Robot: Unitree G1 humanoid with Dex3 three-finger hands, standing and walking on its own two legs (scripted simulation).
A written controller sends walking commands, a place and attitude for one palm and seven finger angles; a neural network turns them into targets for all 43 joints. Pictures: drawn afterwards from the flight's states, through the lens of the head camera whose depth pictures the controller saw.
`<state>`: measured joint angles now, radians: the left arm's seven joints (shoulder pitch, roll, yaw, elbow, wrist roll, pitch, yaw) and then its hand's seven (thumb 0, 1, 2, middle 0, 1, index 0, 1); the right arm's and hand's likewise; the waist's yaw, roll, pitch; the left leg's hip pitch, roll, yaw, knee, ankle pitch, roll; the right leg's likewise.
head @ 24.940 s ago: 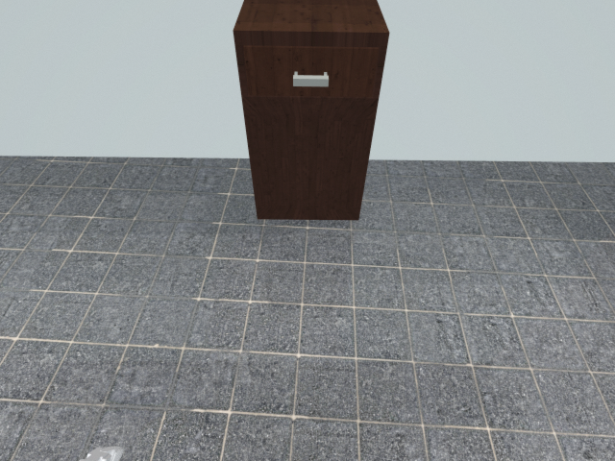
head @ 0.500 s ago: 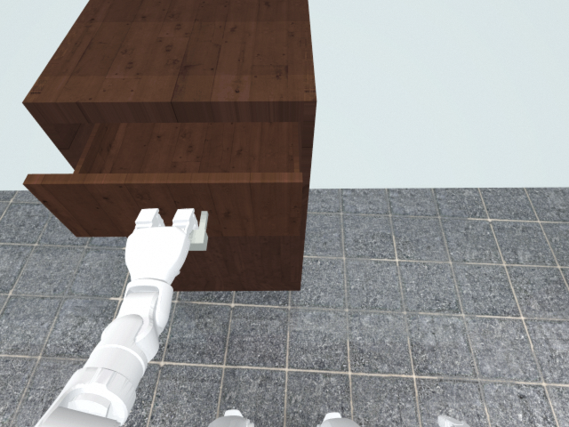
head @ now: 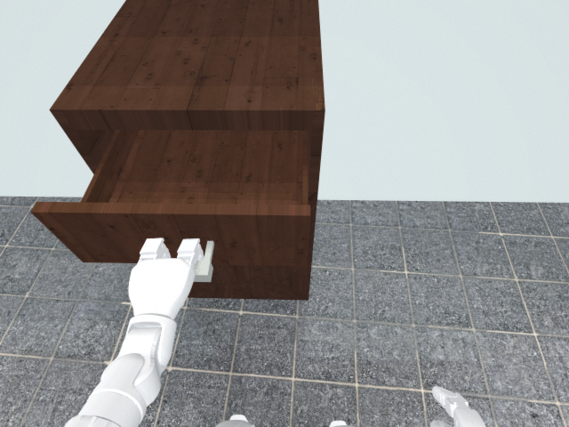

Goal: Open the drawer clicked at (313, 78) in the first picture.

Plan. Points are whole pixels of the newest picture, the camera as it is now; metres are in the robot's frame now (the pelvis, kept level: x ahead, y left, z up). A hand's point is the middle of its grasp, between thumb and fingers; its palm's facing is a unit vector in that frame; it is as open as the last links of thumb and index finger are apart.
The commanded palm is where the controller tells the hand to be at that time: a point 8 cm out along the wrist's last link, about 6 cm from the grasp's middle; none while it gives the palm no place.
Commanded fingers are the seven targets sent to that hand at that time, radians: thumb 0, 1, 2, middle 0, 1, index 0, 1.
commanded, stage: pull the drawer open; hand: left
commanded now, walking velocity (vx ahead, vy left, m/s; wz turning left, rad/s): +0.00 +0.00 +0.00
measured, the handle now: (178, 258) +0.38 +0.19 -0.02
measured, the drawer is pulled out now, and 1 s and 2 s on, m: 0.18 0.30 0.30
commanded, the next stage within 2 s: open the thumb to release the handle in 1.24 s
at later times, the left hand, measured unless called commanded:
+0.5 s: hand (166, 338) +0.26 +0.19 -0.04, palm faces +0.00 -0.07 -1.00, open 5.8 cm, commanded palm +0.22 +0.20 +0.01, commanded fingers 0.00 0.90 0.90 -0.40 -1.35 -0.40 -1.35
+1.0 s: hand (158, 376) +0.20 +0.18 -0.04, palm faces -0.02 -0.09 -1.00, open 5.9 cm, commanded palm +0.16 +0.20 +0.01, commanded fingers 0.00 0.90 0.90 -0.40 -1.35 -0.40 -1.35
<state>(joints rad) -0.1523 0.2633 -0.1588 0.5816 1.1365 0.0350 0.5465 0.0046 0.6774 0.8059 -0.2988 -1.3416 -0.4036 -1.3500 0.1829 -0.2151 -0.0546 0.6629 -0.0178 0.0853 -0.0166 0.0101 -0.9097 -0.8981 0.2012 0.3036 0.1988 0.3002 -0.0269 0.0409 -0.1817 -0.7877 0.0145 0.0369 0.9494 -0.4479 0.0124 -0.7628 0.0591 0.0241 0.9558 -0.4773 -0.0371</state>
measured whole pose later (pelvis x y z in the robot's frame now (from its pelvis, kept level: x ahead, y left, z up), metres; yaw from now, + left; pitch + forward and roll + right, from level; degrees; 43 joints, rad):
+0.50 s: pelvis +0.00 +0.00 +0.00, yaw +0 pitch +15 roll +1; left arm 0.16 0.27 -0.18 0.30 1.15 0.03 0.58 0.02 0.67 0.81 -0.29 -1.35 -0.42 -1.35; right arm 0.13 -0.22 -0.04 0.62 -0.03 0.09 0.00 0.01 -0.91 -0.90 0.20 0.30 0.20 0.30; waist 0.00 0.04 -0.18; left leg -0.76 0.01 0.04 0.97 -0.47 0.01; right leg -0.74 0.06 0.03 0.99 -0.51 -0.04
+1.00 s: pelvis +0.00 -0.01 -0.01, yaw +0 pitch +15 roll +2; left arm 0.37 0.28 -0.15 0.13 1.14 -0.02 0.58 0.05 0.67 0.77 -0.27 -1.33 -0.42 -1.35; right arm 0.12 -0.22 -0.02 0.59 -0.04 0.08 0.02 0.01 -0.91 -0.90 0.20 0.30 0.20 0.30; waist 0.02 0.03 -0.18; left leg -0.77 0.02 0.05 1.00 -0.48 -0.01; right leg -0.77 0.06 0.03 1.04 -0.52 -0.06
